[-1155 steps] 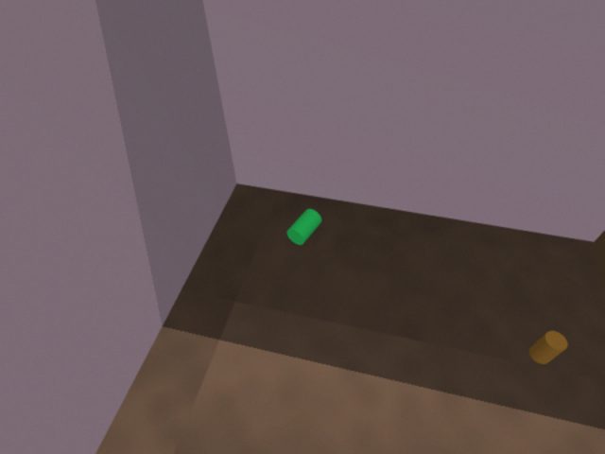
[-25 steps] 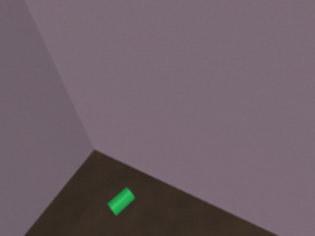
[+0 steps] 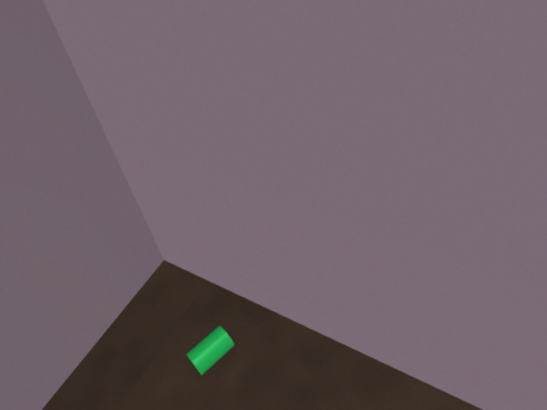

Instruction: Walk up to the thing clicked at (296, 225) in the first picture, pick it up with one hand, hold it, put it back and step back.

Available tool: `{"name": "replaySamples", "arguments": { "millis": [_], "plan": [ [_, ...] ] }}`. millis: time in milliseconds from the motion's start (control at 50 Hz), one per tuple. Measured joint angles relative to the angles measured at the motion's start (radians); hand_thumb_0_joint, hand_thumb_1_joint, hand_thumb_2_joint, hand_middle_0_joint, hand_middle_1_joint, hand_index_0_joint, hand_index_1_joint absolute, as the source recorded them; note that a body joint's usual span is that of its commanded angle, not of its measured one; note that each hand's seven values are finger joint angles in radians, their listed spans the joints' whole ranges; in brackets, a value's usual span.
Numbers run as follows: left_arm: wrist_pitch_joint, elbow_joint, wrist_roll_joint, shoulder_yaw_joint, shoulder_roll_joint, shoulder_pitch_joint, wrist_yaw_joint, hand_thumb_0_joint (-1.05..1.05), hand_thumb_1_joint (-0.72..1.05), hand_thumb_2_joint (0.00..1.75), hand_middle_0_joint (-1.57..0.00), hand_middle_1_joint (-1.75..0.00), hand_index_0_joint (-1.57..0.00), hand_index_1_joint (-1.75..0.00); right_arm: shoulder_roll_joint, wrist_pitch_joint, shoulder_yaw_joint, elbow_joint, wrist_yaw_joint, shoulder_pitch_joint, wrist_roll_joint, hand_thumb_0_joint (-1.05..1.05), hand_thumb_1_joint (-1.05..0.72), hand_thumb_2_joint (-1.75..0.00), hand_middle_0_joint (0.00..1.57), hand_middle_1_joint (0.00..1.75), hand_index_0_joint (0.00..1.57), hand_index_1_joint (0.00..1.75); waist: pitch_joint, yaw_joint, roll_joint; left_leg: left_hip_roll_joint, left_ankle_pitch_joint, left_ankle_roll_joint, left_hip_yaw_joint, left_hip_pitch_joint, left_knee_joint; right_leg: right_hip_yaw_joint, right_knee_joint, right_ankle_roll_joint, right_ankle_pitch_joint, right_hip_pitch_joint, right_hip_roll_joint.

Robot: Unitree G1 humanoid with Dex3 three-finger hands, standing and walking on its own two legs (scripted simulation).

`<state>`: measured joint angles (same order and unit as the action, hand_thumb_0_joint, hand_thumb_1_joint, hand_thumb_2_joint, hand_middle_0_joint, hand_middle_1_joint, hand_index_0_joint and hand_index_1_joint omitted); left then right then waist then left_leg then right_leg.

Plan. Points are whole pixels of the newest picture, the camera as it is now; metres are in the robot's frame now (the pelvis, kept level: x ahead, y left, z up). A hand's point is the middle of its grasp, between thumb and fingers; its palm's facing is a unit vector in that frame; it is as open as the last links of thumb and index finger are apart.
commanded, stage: stand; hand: left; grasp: from above
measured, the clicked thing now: (210, 349) +0.44 +0.24 -0.74
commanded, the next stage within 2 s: rise first in 0.02 s
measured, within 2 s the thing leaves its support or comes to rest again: neither
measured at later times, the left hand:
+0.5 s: hand out of the picture +0.15 +0.26 -0.18, palm faces -0.05 -0.91 -0.42, open 11.3 cm
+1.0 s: hand out of the picture +0.14 +0.27 -0.23, palm faces -0.13 -0.83 -0.55, open 14.1 cm
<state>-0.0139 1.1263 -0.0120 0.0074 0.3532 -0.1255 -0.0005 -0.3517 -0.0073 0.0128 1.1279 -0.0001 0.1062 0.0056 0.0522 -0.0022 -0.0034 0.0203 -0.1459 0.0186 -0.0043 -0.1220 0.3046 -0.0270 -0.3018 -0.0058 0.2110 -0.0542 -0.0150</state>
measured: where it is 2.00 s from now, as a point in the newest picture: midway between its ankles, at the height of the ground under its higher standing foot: outside the picture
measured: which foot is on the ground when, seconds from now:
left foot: down 0.00-1.00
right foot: down 0.00-1.00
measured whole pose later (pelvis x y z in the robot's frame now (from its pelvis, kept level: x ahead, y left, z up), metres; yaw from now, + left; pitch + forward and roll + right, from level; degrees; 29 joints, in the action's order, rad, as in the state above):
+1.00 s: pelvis +0.00 +0.01 -0.09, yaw -1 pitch +17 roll -2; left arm 0.29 0.54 -0.28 0.13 0.28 -0.18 0.13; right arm -0.23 -0.12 -0.02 0.58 0.06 0.20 -0.01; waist -0.11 -0.02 0.01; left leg 0.04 -0.49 0.01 0.02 -0.90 1.09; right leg -0.03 -1.06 -0.01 0.55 -0.81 0.00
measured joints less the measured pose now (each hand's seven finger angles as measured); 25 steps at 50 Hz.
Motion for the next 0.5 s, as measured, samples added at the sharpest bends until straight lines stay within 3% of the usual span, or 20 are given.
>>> {"name": "replaySamples", "arguments": {
  "millis": [140,220,280,380,500],
  "plan": [
    [0.000,0.000,0.001,-0.002,-0.001,-0.003,0.000,0.01,0.90,0.89,-0.20,-0.31,-0.21,-0.30,-0.001,0.000,-0.001,0.004,0.000,0.002,0.000,0.00,-0.90,-0.90,0.20,0.30,0.21,0.30,0.003,0.000,0.001,0.001,0.000,0.001,0.000,-0.001,0.000,0.000,0.002,0.000,-0.002,0.000,0.001],
    [-0.018,-0.059,0.027,0.038,-0.028,0.045,0.016,0.01,0.84,0.90,-0.20,-0.37,-0.19,-0.37,0.009,-0.023,0.000,-0.160,0.030,0.058,-0.051,0.00,-0.91,-0.90,0.20,0.30,0.21,0.30,0.008,-0.005,0.009,-0.001,-0.026,-0.004,0.011,-0.105,0.086,-0.009,-0.088,0.002,0.031,-0.102,-0.002],
    [-0.011,-0.049,-0.003,0.080,-0.028,0.136,0.005,0.01,0.73,0.91,-0.18,-0.49,-0.17,-0.49,0.041,-0.027,-0.007,-0.237,0.040,0.067,-0.054,0.00,-0.93,-0.91,0.20,0.30,0.20,0.30,0.012,-0.008,0.002,0.002,-0.047,-0.002,0.010,-0.197,0.159,-0.007,-0.168,0.004,0.055,-0.197,0.001],
    [0.016,-0.075,-0.097,0.146,-0.009,0.199,-0.007,0.01,0.47,0.92,-0.12,-0.75,-0.13,-0.73,0.096,-0.026,-0.030,-0.327,0.029,0.099,-0.035,0.00,-0.94,-0.91,0.20,0.30,0.21,0.30,-0.034,-0.021,-0.015,0.010,-0.104,0.000,0.001,-0.344,0.294,0.007,-0.308,0.007,0.110,-0.351,0.006],
    [0.128,-0.185,-0.140,0.137,-0.035,0.142,0.038,0.01,0.06,0.94,-0.08,-0.95,-0.10,-0.93,0.105,-0.018,-0.033,-0.407,0.018,0.145,-0.040,0.01,-0.92,-0.90,0.20,0.30,0.21,0.30,-0.080,-0.030,0.002,0.011,-0.159,-0.005,-0.005,-0.425,0.392,0.014,-0.393,0.000,0.157,-0.428,0.005]
  ]
}}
